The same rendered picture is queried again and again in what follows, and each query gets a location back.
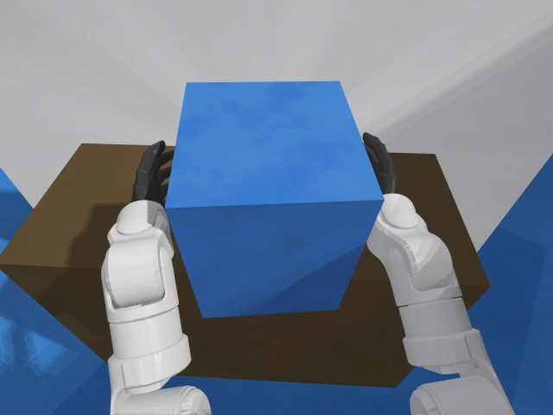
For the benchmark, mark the right robot forearm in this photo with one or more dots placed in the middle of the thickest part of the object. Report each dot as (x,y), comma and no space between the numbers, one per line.
(439,335)

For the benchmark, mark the robot left hand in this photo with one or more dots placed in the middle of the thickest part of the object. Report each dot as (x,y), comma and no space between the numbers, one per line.
(148,185)

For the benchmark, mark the left robot forearm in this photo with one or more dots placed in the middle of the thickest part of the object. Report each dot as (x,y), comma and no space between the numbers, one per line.
(141,303)

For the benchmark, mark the robot right hand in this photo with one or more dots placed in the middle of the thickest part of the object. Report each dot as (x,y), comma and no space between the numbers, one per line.
(381,163)

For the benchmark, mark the pedestal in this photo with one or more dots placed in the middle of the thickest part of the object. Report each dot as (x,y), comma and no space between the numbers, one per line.
(56,256)

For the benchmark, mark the right robot upper arm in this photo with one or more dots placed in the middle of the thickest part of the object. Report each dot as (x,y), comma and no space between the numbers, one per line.
(471,395)

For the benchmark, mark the left robot upper arm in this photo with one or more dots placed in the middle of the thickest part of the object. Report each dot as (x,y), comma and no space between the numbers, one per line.
(181,400)

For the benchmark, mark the carton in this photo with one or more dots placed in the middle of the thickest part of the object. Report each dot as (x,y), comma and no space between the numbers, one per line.
(271,196)

